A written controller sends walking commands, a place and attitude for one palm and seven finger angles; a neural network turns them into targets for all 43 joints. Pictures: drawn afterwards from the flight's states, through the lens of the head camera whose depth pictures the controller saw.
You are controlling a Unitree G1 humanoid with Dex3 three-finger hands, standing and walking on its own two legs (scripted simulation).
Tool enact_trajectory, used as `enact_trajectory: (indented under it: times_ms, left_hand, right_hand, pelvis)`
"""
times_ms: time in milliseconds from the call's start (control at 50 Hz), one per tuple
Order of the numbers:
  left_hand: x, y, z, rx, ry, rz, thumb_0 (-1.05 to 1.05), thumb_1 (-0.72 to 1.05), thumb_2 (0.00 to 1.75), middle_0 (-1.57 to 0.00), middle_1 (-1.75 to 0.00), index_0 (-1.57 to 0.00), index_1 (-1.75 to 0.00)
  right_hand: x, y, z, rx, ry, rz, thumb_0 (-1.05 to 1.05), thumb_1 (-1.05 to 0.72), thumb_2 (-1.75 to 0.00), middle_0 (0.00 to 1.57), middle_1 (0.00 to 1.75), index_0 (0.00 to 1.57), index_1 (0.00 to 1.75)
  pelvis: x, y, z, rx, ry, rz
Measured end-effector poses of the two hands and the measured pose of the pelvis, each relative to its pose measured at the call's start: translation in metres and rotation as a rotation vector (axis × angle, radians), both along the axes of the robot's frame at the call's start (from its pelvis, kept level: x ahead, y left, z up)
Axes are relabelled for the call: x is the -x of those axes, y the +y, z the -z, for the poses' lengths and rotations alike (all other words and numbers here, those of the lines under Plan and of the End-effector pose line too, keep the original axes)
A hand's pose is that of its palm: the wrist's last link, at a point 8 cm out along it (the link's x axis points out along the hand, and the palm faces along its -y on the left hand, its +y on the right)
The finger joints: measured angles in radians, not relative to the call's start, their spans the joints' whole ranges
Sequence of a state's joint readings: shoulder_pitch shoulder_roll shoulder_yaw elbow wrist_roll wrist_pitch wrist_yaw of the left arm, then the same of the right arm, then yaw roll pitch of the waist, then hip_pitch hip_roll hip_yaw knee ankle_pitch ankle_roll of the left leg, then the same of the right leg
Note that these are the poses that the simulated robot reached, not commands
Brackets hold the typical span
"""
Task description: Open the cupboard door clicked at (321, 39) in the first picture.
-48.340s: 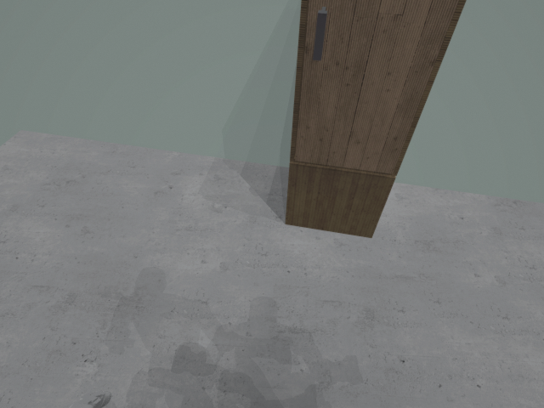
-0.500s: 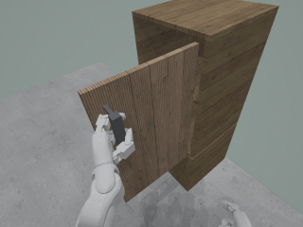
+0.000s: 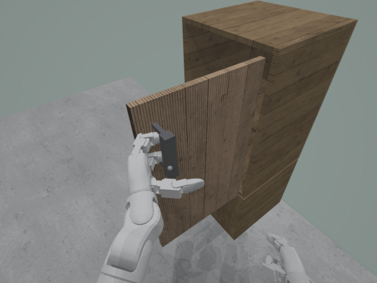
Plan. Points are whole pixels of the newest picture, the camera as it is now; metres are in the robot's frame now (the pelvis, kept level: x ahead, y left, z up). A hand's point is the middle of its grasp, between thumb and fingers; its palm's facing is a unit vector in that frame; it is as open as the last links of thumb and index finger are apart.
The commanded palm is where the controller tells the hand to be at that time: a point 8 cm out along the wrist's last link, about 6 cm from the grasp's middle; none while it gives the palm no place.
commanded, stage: open thumb and fingers to let go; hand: left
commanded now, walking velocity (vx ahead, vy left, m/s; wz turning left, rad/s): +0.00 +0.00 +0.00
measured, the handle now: (164, 150) +0.35 +0.09 +0.14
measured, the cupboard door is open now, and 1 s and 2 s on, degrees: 89 87 87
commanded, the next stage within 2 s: slide the hand sideways off the handle in 0.28 s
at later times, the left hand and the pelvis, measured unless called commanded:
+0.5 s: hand (170, 172) +0.29 +0.07 +0.13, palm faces +0.06 -0.99 -0.09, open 16.2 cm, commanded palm +0.26 +0.10 +0.13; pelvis -0.02 +0.02 +0.00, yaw +0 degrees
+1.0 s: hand (156, 184) +0.26 +0.09 +0.13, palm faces -0.10 -0.99 -0.03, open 16.4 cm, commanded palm +0.22 +0.15 +0.13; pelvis +0.00 +0.00 +0.00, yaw -2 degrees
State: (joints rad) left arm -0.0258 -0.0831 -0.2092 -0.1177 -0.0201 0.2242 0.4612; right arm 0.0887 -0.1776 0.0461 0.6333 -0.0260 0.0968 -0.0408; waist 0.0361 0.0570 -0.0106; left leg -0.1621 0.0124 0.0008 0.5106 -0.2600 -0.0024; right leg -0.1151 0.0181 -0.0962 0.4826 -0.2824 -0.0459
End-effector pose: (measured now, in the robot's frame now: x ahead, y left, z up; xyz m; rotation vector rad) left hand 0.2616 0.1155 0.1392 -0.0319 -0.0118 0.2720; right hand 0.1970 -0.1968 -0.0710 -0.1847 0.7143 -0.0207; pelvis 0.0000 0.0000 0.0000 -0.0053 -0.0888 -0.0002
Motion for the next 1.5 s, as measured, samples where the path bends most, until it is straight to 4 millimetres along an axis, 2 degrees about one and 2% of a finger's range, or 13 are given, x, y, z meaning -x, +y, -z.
enact_trajectory:
  times_ms: [100,220,340,420,560,620,720,880,980,1080,1240,1360,1500]
  left_hand:
    - [-0.001,-0.002,-0.001,-0.007,0.004,-0.006,0.0,-0.43,0.33,-0.3,-1.05,-0.32,-1.05]
    - [-0.001,-0.005,0.0,-0.033,0.003,0.01,-0.01,-0.48,0.31,-0.27,-0.81,-0.26,-0.81]
    - [-0.006,-0.009,-0.001,-0.03,0.009,0.019,-0.01,-0.5,0.3,-0.24,-0.56,-0.23,-0.56]
    - [-0.008,-0.008,-0.001,-0.045,0.01,0.022,-0.01,-0.5,0.3,-0.24,-0.47,-0.22,-0.47]
    - [-0.007,0.014,0.002,-0.17,-0.039,0.36,-0.01,-0.5,0.3,-0.2,-0.37,-0.09,-0.37]
    - [-0.009,0.018,0.001,-0.12,-0.023,0.431,-0.01,-0.5,0.3,-0.18,-0.34,-0.08,-0.34]
    - [-0.005,0.016,0.002,-0.024,-0.017,0.412,-0.01,-0.5,0.3,-0.14,-0.31,-0.1,-0.31]
    - [0.006,0.012,0.005,-0.064,-0.03,0.396,-0.01,-0.5,0.3,-0.12,-0.3,-0.11,-0.29]
    - [0.011,0.026,0.006,-0.068,-0.007,0.378,-0.01,-0.5,0.3,-0.14,-0.3,-0.13,-0.29]
    - [0.028,0.044,0.008,-0.064,0.003,0.339,-0.01,-0.5,0.3,-0.15,-0.3,-0.14,-0.3]
    - [0.051,0.053,0.008,-0.087,0.008,0.335,-0.01,-0.5,0.3,-0.15,-0.3,-0.15,-0.3]
    - [0.064,0.06,0.005,-0.099,-0.007,0.337,-0.01,-0.5,0.3,-0.15,-0.3,-0.15,-0.3]
    - [0.077,0.074,0.009,-0.107,0.011,0.325,-0.01,-0.5,0.3,-0.15,-0.3,-0.15,-0.3]
  right_hand:
    - [0.006,0.014,0.003,-0.013,0.012,-0.008,0.01,-0.91,-0.9,0.2,0.3,0.2,0.3]
    - [0.02,0.028,0.011,-0.032,0.056,-0.015,0.01,-0.91,-0.9,0.2,0.3,0.2,0.3]
    - [0.031,0.033,0.018,-0.031,0.096,-0.017,0.01,-0.91,-0.9,0.2,0.3,0.2,0.3]
    - [0.036,0.033,0.02,-0.031,0.111,-0.016,0.01,-0.91,-0.9,0.2,0.3,0.2,0.3]
    - [0.047,0.022,0.019,0.0,0.094,0.008,0.01,-0.91,-0.9,0.2,0.3,0.2,0.3]
    - [0.047,0.017,0.017,0.008,0.065,0.017,0.01,-0.91,-0.9,0.2,0.3,0.2,0.3]
    - [0.042,0.014,0.009,-0.008,0.009,0.02,0.01,-0.91,-0.9,0.2,0.3,0.2,0.3]
    - [0.027,0.009,-0.003,-0.019,-0.037,0.007,0.01,-0.91,-0.9,0.2,0.3,0.2,0.3]
    - [0.016,0.002,-0.007,-0.02,-0.047,0.013,0.01,-0.9,-0.9,0.2,0.3,0.2,0.3]
    - [0.004,-0.006,-0.009,-0.018,-0.066,0.01,0.01,-0.9,-0.9,0.2,0.3,0.2,0.3]
    - [-0.011,-0.017,-0.01,-0.004,-0.113,-0.002,0.01,-0.91,-0.9,0.2,0.3,0.2,0.3]
    - [-0.013,-0.021,-0.01,-0.009,-0.147,0.001,0.01,-0.91,-0.9,0.2,0.3,0.2,0.3]
    - [-0.005,-0.025,-0.007,-0.004,-0.157,0.006,0.01,-0.9,-0.9,0.2,0.3,0.2,0.3]
  pelvis:
    - [0.004,0.011,0.001,0.002,0.001,0.003]
    - [0.007,0.02,0.003,0.003,0.001,0.006]
    - [0.013,0.024,0.005,0.005,0.001,0.007]
    - [0.016,0.025,0.005,0.003,0.004,0.006]
    - [0.02,0.023,0.005,-0.002,-0.005,-0.011]
    - [0.022,0.023,0.005,-0.001,-0.008,-0.013]
    - [0.02,0.022,0.004,-0.005,0.001,0.001]
    - [0.012,0.012,0.003,-0.007,0.002,0.017]
    - [0.002,0.005,0.001,-0.007,0.007,0.026]
    - [-0.009,0.0,0.0,-0.007,0.015,0.025]
    - [-0.019,-0.007,0.002,-0.008,0.029,0.009]
    - [-0.023,-0.01,0.003,-0.01,0.036,0.006]
    - [-0.02,-0.012,0.005,-0.008,0.038,0.004]
